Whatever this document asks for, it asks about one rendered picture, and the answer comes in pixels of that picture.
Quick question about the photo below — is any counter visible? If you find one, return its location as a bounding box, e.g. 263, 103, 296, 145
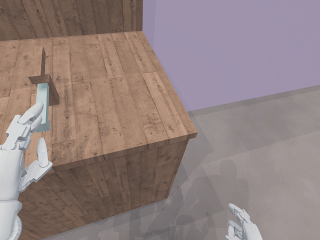
0, 0, 198, 240

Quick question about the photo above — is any left robot forearm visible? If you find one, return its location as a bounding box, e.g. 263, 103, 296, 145
0, 200, 23, 240

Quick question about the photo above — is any left robot hand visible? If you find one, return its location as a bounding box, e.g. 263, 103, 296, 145
0, 102, 53, 201

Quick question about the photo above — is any tap lever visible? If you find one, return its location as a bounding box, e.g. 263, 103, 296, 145
36, 83, 50, 133

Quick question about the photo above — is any right robot hand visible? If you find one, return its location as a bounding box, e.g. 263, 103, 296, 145
225, 203, 263, 240

